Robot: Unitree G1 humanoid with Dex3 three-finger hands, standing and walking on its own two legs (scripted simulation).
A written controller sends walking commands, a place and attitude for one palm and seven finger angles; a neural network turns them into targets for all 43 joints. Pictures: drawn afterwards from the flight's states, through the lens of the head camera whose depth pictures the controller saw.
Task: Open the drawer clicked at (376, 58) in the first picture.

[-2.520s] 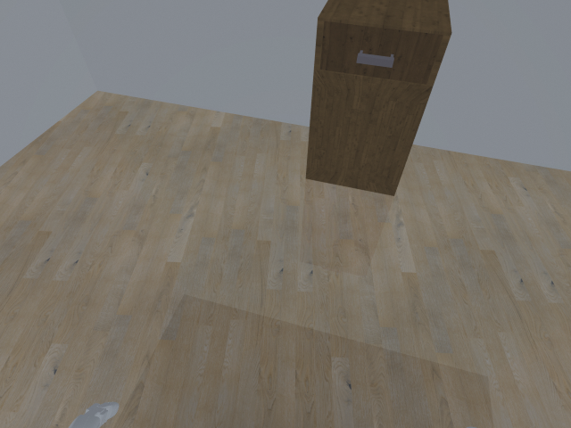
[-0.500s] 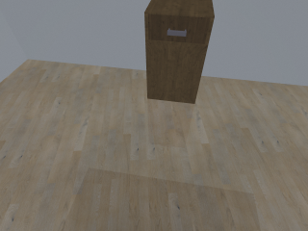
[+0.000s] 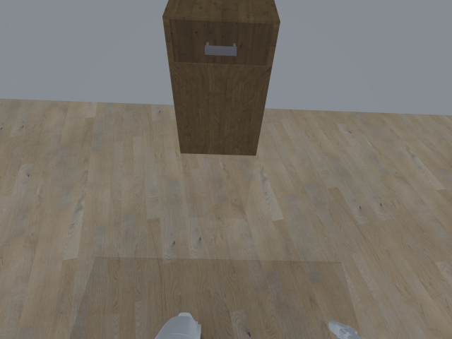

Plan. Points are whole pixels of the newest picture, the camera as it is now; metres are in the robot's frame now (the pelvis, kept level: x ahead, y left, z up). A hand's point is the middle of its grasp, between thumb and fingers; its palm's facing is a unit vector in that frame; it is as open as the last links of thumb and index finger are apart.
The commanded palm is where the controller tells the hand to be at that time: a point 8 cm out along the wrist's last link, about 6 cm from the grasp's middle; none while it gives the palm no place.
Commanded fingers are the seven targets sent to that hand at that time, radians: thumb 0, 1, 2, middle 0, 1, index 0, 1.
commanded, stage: walk to a spot facing it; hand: left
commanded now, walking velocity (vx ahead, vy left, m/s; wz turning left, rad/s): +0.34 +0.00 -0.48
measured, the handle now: (220, 47) +1.16 +0.16 -0.08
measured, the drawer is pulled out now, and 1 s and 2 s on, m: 0.00 0.00 0.00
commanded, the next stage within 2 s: turn to face it in 0.86 s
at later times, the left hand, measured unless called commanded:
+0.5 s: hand (156, 245) +0.33 +0.21 -0.16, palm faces -0.29 -0.94 -0.16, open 7.4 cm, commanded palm none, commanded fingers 0.00 0.90 0.90 -0.20 -0.30 -0.20 -0.30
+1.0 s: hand (209, 190) +0.50 +0.11 -0.15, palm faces -0.50 -0.82 -0.28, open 7.3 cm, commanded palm none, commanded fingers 0.00 0.90 0.90 -0.20 -0.30 -0.20 -0.30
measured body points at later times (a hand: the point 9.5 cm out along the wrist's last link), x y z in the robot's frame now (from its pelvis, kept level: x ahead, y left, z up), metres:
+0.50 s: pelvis +0.18 +0.06 +0.01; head +0.20 +0.07 +0.46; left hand +0.34 +0.26 -0.14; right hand +0.04 -0.14 -0.13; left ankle +0.13 +0.12 -0.73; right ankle +0.22 -0.11 -0.65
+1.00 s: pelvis +0.35 -0.05 +0.01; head +0.37 -0.08 +0.45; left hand +0.53 +0.15 -0.13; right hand +0.32 -0.32 -0.14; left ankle +0.49 +0.08 -0.64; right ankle +0.31 -0.10 -0.73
